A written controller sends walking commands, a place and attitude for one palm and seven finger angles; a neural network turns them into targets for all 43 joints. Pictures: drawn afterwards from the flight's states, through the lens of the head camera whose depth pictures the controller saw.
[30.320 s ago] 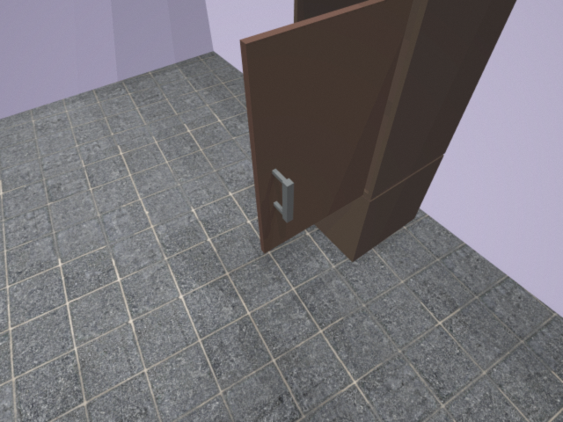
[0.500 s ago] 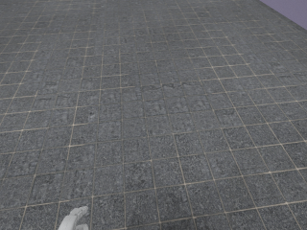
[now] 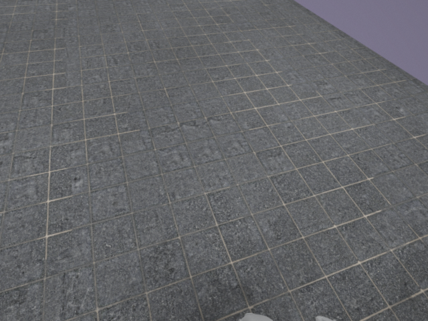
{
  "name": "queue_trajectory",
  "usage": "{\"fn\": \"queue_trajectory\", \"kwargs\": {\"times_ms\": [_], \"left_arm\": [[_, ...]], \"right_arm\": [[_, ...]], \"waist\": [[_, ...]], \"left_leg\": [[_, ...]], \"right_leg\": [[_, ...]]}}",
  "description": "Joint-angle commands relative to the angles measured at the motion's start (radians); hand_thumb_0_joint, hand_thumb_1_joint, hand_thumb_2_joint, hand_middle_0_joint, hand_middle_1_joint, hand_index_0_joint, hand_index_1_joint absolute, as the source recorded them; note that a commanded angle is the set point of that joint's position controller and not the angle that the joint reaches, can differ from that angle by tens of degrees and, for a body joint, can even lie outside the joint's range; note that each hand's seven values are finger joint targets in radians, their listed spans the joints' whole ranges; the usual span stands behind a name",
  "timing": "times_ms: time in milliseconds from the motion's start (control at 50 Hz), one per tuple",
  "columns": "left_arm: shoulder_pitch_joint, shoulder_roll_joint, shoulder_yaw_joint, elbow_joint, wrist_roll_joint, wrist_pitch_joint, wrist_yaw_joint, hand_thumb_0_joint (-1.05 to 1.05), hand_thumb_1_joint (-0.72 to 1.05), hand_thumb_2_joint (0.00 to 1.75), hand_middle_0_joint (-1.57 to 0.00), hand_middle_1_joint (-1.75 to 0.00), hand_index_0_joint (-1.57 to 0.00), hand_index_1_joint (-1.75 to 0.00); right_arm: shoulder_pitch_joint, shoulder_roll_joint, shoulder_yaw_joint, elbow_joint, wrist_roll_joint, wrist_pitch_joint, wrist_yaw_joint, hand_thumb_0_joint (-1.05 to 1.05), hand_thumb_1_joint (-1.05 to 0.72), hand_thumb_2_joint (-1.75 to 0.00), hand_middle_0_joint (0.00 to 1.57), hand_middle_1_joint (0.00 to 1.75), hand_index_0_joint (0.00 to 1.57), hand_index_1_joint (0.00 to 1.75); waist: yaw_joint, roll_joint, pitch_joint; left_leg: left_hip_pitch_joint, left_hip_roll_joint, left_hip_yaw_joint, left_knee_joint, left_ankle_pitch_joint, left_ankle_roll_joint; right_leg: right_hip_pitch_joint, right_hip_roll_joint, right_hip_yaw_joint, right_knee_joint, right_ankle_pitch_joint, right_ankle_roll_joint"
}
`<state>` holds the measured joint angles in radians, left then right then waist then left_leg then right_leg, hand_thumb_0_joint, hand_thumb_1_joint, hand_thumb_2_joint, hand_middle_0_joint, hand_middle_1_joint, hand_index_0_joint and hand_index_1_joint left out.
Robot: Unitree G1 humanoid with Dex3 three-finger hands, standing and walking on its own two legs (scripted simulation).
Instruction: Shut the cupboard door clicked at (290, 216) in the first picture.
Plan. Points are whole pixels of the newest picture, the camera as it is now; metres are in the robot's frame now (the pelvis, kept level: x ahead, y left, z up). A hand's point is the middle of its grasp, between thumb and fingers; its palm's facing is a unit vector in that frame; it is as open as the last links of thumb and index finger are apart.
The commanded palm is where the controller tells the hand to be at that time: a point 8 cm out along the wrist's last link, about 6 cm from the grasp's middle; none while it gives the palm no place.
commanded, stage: turn to face it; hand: left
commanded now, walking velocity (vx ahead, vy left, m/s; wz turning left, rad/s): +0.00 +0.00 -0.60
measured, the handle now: out of the picture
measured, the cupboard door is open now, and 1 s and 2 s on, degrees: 66 66 66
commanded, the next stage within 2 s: none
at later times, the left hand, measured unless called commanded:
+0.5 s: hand (154, 307) +0.17 +0.13 -0.16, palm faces -0.29 -0.93 -0.25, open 7.4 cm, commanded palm none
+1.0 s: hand (185, 273) +0.24 +0.08 -0.16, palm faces -0.57 -0.78 -0.26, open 7.4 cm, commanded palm none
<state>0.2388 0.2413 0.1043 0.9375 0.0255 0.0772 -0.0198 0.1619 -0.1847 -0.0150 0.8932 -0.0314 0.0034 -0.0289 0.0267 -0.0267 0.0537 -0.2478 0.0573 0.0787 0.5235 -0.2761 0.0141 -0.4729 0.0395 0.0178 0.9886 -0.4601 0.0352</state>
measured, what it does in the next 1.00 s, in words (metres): steps on the spot, turning right: right foot, then left foot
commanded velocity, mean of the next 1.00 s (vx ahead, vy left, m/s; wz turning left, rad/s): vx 0.00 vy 0.00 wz -0.60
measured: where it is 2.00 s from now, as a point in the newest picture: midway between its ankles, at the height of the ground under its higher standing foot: outside the picture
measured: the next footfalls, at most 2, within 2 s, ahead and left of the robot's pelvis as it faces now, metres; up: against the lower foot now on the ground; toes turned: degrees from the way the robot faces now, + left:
right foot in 0.28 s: +0.02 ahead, -0.15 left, +0.00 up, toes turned -16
left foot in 0.62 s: +0.13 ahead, +0.08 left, +0.00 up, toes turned -19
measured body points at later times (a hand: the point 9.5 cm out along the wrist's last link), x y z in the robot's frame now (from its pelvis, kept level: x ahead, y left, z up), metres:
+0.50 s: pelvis +0.01 -0.03 +0.00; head +0.05 -0.05 +0.44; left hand +0.18 +0.18 -0.14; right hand -0.01 -0.31 -0.15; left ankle +0.05 +0.10 -0.68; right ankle -0.01 -0.14 -0.74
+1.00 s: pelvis +0.02 -0.03 -0.01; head +0.05 -0.06 +0.43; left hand +0.27 +0.12 -0.14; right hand -0.10 -0.26 -0.16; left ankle +0.09 +0.09 -0.74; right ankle -0.05 -0.12 -0.74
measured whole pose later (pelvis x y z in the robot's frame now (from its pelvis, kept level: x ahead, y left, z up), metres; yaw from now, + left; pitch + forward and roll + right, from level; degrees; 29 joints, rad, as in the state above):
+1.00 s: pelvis +0.02 -0.03 -0.01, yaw -36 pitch +0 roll +0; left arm 0.15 0.25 0.08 0.85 0.03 0.06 -0.04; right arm 0.26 -0.24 -0.04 0.91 -0.02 0.03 -0.01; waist -0.02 0.03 0.07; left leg -0.29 0.19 0.22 0.67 -0.37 -0.05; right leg -0.27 -0.03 -0.07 0.57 -0.29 0.00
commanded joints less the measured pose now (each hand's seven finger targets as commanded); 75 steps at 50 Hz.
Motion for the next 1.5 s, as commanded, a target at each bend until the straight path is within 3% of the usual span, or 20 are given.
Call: {"fn": "queue_trajectory", "kwargs": {"times_ms": [0, 140, 220, 260, 300, 380, 560, 600, 620, 680, 920, 940, 960, 980, 1100, 1260, 1300, 1320, 1380, 1480], "left_arm": [[-0.023, 0.061, 0.008, -0.105, -0.007, -0.018, -0.013, 0.00, 0.90, 0.90, -0.20, -0.30, -0.20, -0.30], [-0.099, 0.048, -0.006, -0.150, -0.003, -0.024, -0.020, 0.00, 0.90, 0.90, -0.20, -0.30, -0.20, -0.30], [0.014, 0.101, 0.004, -0.125, -0.001, -0.043, -0.015, 0.00, 0.90, 0.90, -0.20, -0.30, -0.20, -0.30], [0.122, 0.272, 0.033, -0.094, 0.000, -0.064, 0.010, 0.00, 0.90, 0.90, -0.20, -0.30, -0.20, -0.30], [0.061, 0.245, 0.034, -0.105, -0.003, -0.056, 0.031, 0.00, 0.90, 0.90, -0.20, -0.30, -0.20, -0.30], [-0.075, 0.176, 0.009, -0.150, -0.001, -0.055, 0.032, 0.00, 0.90, 0.90, -0.20, -0.30, -0.20, -0.30], [-0.107, 0.185, 0.019, -0.145, -0.003, -0.039, 0.023, 0.00, 0.90, 0.90, -0.20, -0.30, -0.20, -0.30], [-0.060, 0.081, -0.001, -0.173, -0.022, -0.028, 0.010, 0.00, 0.90, 0.90, -0.20, -0.30, -0.20, -0.30], [-0.087, 0.098, -0.003, -0.193, -0.013, -0.035, 0.004, 0.00, 0.90, 0.90, -0.20, -0.30, -0.20, -0.30], [-0.099, 0.103, 0.010, -0.158, -0.004, -0.029, -0.010, 0.00, 0.90, 0.90, -0.20, -0.30, -0.20, -0.30], [-0.058, 0.074, -0.006, -0.145, -0.005, -0.034, -0.020, 0.00, 0.90, 0.90, -0.20, -0.30, -0.20, -0.30], [0.011, 0.127, 0.006, -0.124, 0.000, -0.042, -0.013, 0.00, 0.90, 0.90, -0.20, -0.30, -0.20, -0.30], [0.046, 0.244, 0.025, -0.116, 0.010, -0.057, 0.002, 0.00, 0.90, 0.90, -0.20, -0.30, -0.20, -0.30], [0.097, 0.282, 0.028, -0.102, -0.006, -0.054, 0.012, 0.00, 0.90, 0.90, -0.20, -0.30, -0.20, -0.30], [-0.087, 0.183, 0.008, -0.146, 0.000, -0.053, 0.029, 0.00, 0.90, 0.90, -0.20, -0.30, -0.20, -0.30], [-0.110, 0.187, 0.016, -0.139, -0.004, -0.038, 0.022, 0.00, 0.90, 0.90, -0.20, -0.30, -0.20, -0.30], [-0.057, 0.088, -0.004, -0.168, -0.022, -0.028, 0.007, 0.00, 0.90, 0.90, -0.20, -0.30, -0.20, -0.30], [-0.085, 0.101, -0.005, -0.187, -0.013, -0.034, 0.002, 0.00, 0.90, 0.90, -0.20, -0.30, -0.20, -0.30], [-0.088, 0.112, 0.010, -0.151, -0.004, -0.027, -0.014, 0.00, 0.90, 0.90, -0.20, -0.30, -0.20, -0.30], [-0.122, 0.059, -0.007, -0.154, -0.007, -0.016, -0.026, 0.00, 0.90, 0.90, -0.20, -0.30, -0.20, -0.30]], "right_arm": [[0.035, -0.195, -0.053, -0.061, -0.001, -0.014, -0.018, 0.00, -0.90, -0.90, 0.20, 0.30, 0.20, 0.30], [0.093, -0.235, -0.076, -0.031, -0.002, -0.005, -0.004, 0.00, -0.90, -0.90, 0.20, 0.30, 0.20, 0.30], [0.052, -0.249, -0.086, -0.042, 0.009, 0.001, 0.005, 0.00, -0.90, -0.90, 0.20, 0.30, 0.20, 0.30], [0.004, -0.135, -0.057, -0.113, 0.017, 0.008, 0.013, 0.00, -0.90, -0.90, 0.20, 0.30, 0.20, 0.30], [-0.024, -0.150, -0.056, -0.109, 0.020, 0.021, -0.007, 0.00, -0.90, -0.90, 0.20, 0.30, 0.20, 0.30], [0.031, -0.145, -0.055, -0.064, 0.013, 0.024, 0.008, 0.00, -0.90, -0.90, 0.20, 0.30, 0.20, 0.30], [0.131, -0.139, -0.051, -0.055, 0.025, 0.002, 0.001, 0.00, -0.90, -0.90, 0.20, 0.30, 0.20, 0.30], [0.175, -0.292, -0.074, -0.055, 0.002, -0.017, -0.007, 0.00, -0.90, -0.90, 0.20, 0.30, 0.20, 0.30], [0.202, -0.319, -0.076, -0.071, 0.000, -0.012, -0.012, 0.00, -0.90, -0.90, 0.20, 0.30, 0.20, 0.30], [0.090, -0.246, -0.057, -0.090, -0.006, -0.019, -0.015, 0.00, -0.90, -0.90, 0.20, 0.30, 0.20, 0.30], [0.094, -0.262, -0.086, -0.047, 0.006, 0.003, 0.004, 0.00, -0.90, -0.90, 0.20, 0.30, 0.20, 0.30], [0.084, -0.242, -0.088, -0.057, 0.015, 0.004, 0.009, 0.00, -0.90, -0.90, 0.20, 0.30, 0.20, 0.30], [0.071, -0.151, -0.067, -0.095, 0.019, 0.009, 0.016, 0.00, -0.90, -0.90, 0.20, 0.30, 0.20, 0.30], [0.005, -0.160, -0.056, -0.125, 0.015, 0.021, 0.008, 0.00, -0.90, -0.90, 0.20, 0.30, 0.20, 0.30], [0.039, -0.145, -0.056, -0.069, 0.014, 0.027, 0.010, 0.00, -0.90, -0.90, 0.20, 0.30, 0.20, 0.30], [0.132, -0.145, -0.053, -0.060, 0.025, 0.006, 0.002, 0.00, -0.90, -0.90, 0.20, 0.30, 0.20, 0.30], [0.158, -0.295, -0.075, -0.066, 0.003, -0.013, -0.007, 0.00, -0.90, -0.90, 0.20, 0.30, 0.20, 0.30], [0.180, -0.325, -0.079, -0.083, 0.000, -0.008, -0.012, 0.00, -0.90, -0.90, 0.20, 0.30, 0.20, 0.30], [0.063, -0.250, -0.059, -0.103, -0.005, -0.016, -0.013, 0.00, -0.90, -0.90, 0.20, 0.30, 0.20, 0.30], [0.111, -0.237, -0.062, -0.067, -0.004, -0.008, -0.011, 0.00, -0.90, -0.90, 0.20, 0.30, 0.20, 0.30]], "waist": [[-0.017, 0.177, -0.054], [-0.060, 0.239, -0.059], [0.012, 0.157, -0.107], [0.066, -0.263, -0.126], [0.042, -0.240, -0.116], [-0.024, -0.129, -0.107], [-0.067, -0.120, -0.105], [-0.065, 0.309, -0.128], [-0.086, 0.287, -0.118], [-0.037, 0.210, -0.068], [-0.022, 0.213, -0.111], [0.012, 0.103, -0.135], [0.034, -0.238, -0.124], [0.072, -0.231, -0.108], [-0.030, -0.131, -0.094], [-0.071, -0.113, -0.104], [-0.065, 0.280, -0.130], [-0.082, 0.280, -0.107], [-0.030, 0.222, -0.062], [-0.058, 0.225, -0.081]], "left_leg": [[0.133, 0.273, -0.097, -0.193, 0.452, 0.121], [0.143, 0.304, -0.017, -0.133, 0.462, 0.111], [0.029, 0.248, 0.069, 0.095, 0.348, 0.010], [-0.350, 0.021, 0.086, 0.535, -0.376, -0.093], [-0.427, 0.047, -0.084, 0.687, -0.309, -0.088], [-0.290, 0.045, -0.059, 0.555, -0.138, -0.107], [0.020, -0.024, -0.038, -0.020, 0.022, -0.088], [0.216, 0.313, -0.390, -0.245, 0.122, 0.045], [0.141, 0.438, -0.468, -0.254, 0.209, 0.140], [0.081, 0.347, -0.273, -0.210, 0.375, 0.138], [0.061, 0.284, 0.033, 0.000, 0.337, 0.037], [-0.038, 0.240, 0.075, 0.125, 0.210, -0.016], [-0.312, 0.085, 0.150, 0.355, -0.252, -0.088], [-0.365, 0.041, 0.021, 0.535, -0.380, -0.091], [-0.271, 0.036, -0.045, 0.505, -0.136, -0.109], [0.036, -0.027, -0.033, -0.032, 0.030, -0.086], [0.227, 0.302, -0.377, -0.238, 0.082, 0.042], [0.139, 0.445, -0.460, -0.266, 0.143, 0.142], [0.059, 0.346, -0.266, -0.228, 0.270, 0.133], [0.128, 0.287, -0.056, -0.157, 0.430, 0.104]], "right_leg": [[-0.091, -0.070, -0.026, 0.112, 0.032, 0.026], [0.053, -0.060, -0.111, -0.190, 0.040, 0.004], [0.333, -0.059, -0.109, -0.533, 0.304, -0.040], [0.517, -0.441, 0.363, -0.626, 0.907, -0.226], [0.457, -0.400, 0.383, -0.634, 0.722, -0.282], [0.324, -0.274, 0.188, -0.621, 0.616, -0.214], [0.172, -0.207, 0.290, -0.531, 0.437, -0.152], [-0.088, 0.022, 0.086, -0.224, 0.002, -0.031], [-0.085, 0.007, 0.019, -0.006, -0.173, -0.015], [-0.101, -0.061, 0.022, 0.202, -0.072, 0.006], [0.264, -0.031, -0.136, -0.479, 0.212, -0.024], [0.409, -0.095, -0.050, -0.598, 0.323, -0.053], [0.555, -0.359, 0.300, -0.681, 0.566, -0.153], [0.461, -0.453, 0.376, -0.664, 0.726, -0.248], [0.303, -0.265, 0.199, -0.631, 0.570, -0.218], [0.154, -0.201, 0.302, -0.543, 0.394, -0.150], [-0.098, 0.019, 0.111, -0.247, 0.024, -0.038], [-0.099, 0.007, 0.020, -0.021, -0.160, -0.019], [-0.103, -0.058, 0.023, 0.190, -0.059, 0.004], [-0.006, -0.062, -0.068, -0.037, -0.007, 0.012]]}}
